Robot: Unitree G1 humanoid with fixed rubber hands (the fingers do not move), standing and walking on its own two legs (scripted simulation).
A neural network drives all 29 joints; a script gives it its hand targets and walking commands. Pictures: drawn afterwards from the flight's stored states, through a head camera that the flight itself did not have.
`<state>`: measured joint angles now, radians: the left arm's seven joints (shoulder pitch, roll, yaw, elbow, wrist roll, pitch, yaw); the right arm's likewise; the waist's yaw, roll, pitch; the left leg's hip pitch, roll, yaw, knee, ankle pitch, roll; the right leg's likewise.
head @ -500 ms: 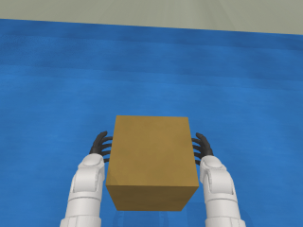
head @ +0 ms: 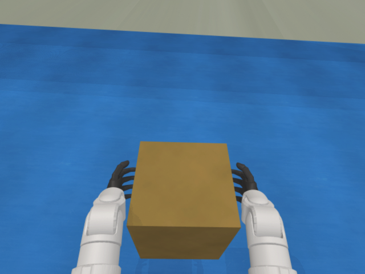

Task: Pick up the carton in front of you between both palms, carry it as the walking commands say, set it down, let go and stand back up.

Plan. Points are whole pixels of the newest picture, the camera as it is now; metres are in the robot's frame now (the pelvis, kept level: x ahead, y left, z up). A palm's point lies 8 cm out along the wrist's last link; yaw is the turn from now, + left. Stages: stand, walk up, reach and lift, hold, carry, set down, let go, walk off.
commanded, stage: carry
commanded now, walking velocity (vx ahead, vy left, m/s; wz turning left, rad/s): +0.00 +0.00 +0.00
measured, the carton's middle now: (181, 203) +0.30 +0.00 -0.04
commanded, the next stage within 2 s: hold in 0.14 s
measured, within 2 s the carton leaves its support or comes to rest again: neither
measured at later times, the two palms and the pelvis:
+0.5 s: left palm (118, 205) +0.25 +0.14 +0.04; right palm (260, 214) +0.24 -0.16 +0.05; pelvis -0.03 +0.00 +0.01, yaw -3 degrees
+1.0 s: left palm (128, 199) +0.31 +0.14 -0.04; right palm (245, 209) +0.29 -0.16 -0.04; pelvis -0.07 +0.02 -0.03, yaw -5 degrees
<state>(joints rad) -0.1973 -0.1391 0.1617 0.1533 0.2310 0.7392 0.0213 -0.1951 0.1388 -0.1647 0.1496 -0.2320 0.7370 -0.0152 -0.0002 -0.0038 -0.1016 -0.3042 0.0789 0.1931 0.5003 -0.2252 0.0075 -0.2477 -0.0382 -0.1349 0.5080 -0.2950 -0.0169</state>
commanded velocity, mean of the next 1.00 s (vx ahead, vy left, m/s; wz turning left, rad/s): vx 0.00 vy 0.00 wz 0.00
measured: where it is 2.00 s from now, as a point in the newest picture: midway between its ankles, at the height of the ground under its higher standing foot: outside the picture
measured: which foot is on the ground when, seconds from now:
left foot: down 0.00-1.00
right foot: down 0.00-1.00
